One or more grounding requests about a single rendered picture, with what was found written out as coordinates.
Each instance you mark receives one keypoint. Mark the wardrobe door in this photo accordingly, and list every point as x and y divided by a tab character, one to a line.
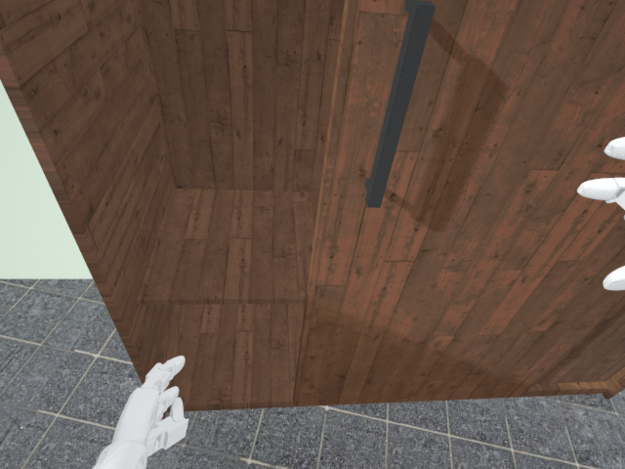
484	266
598	356

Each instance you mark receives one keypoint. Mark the handle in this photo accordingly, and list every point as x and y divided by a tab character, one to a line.
411	51

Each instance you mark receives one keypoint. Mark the right robot hand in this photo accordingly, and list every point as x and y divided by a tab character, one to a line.
610	190

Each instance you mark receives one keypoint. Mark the left robot hand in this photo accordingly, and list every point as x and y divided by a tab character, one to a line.
145	407

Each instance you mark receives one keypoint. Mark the robot left forearm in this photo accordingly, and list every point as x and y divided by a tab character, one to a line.
123	455

